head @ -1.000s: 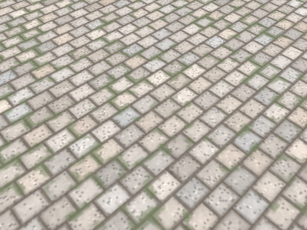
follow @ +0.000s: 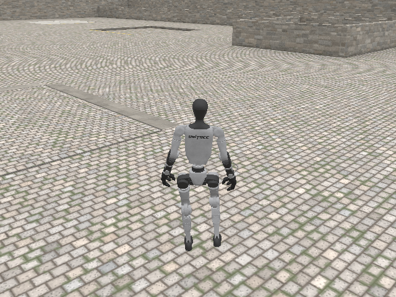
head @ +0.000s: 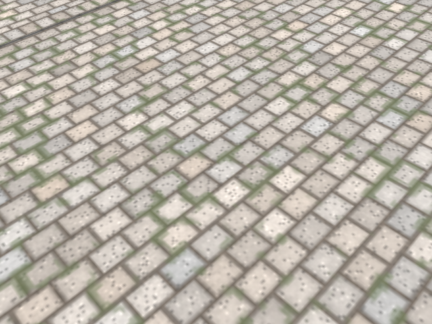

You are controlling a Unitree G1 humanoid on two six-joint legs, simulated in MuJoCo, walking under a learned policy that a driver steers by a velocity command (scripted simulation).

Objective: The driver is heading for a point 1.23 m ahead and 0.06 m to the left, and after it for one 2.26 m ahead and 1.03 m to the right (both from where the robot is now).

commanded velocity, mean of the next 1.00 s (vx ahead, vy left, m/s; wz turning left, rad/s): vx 0.92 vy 0.00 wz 0.00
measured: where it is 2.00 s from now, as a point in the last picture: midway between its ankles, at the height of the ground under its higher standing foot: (218, 147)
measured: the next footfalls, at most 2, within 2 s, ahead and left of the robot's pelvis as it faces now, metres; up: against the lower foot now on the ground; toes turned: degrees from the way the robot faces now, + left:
right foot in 0.18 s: +0.09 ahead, -0.16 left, +0.00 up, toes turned -2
left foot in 0.70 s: +0.54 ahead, +0.12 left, +0.00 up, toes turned +4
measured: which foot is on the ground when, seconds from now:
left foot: down 0.00-0.18, up 0.20-0.68, down 0.70-1.00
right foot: up 0.00-0.16, down 0.18-0.70, up 0.72-1.00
